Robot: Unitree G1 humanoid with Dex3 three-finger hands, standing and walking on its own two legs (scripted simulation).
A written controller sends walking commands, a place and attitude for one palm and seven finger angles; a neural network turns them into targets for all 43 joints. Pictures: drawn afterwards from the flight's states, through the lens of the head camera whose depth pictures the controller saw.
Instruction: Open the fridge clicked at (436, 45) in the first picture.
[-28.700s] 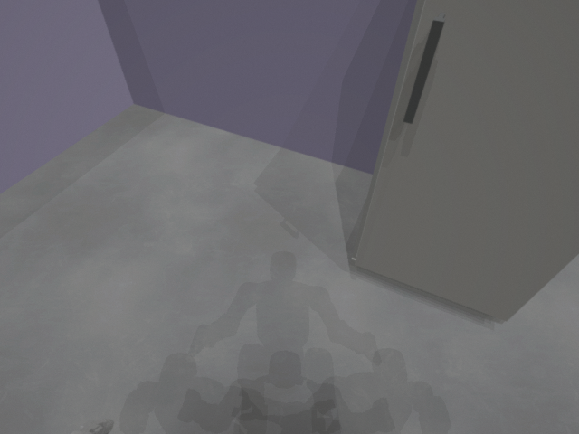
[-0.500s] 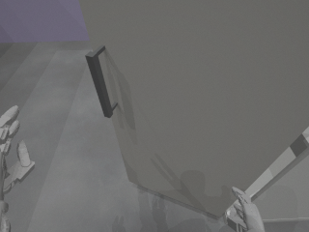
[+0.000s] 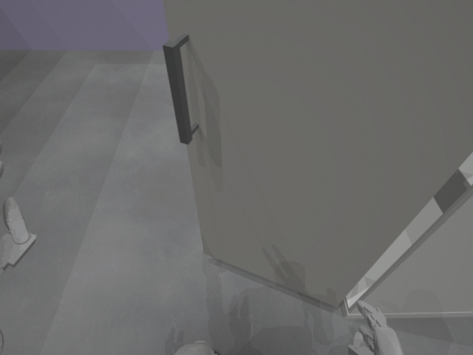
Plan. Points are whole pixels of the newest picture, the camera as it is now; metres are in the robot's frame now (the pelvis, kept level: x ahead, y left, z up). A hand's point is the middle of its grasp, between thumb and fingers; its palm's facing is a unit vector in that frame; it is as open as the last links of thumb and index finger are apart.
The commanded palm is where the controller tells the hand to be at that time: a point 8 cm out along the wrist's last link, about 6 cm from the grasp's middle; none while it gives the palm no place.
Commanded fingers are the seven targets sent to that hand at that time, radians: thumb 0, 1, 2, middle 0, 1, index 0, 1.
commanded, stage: step back with the hand held close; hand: left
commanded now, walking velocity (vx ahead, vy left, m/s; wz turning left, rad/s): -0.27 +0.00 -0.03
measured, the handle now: (184, 94) +0.56 +0.15 +0.14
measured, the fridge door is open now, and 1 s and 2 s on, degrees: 66 66 66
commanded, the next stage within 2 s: stop stepping back and stand still in 0.34 s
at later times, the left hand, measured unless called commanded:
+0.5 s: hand out of the picture +0.04 +0.28 +0.18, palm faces +0.55 -0.72 -0.42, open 7.4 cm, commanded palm -0.01 +0.32 +0.19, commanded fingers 0.00 0.90 0.90 -0.20 -0.30 -0.20 -0.30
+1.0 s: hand out of the picture -0.08 +0.32 +0.20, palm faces +0.50 -0.79 -0.35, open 7.4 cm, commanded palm -0.13 +0.34 +0.19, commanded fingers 0.00 0.90 0.90 -0.20 -0.30 -0.20 -0.30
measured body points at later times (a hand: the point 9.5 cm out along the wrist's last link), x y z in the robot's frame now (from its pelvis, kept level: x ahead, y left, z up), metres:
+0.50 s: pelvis -0.13 +0.01 -0.02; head -0.13 +0.02 +0.43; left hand +0.00 +0.32 +0.21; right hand +0.08 -0.20 -0.09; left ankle +0.01 +0.11 -0.68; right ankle -0.02 -0.13 -0.72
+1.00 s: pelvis -0.27 +0.05 +0.02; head -0.31 +0.06 +0.47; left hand -0.11 +0.36 +0.22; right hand -0.12 -0.20 -0.06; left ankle -0.22 +0.17 -0.67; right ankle -0.26 -0.04 -0.72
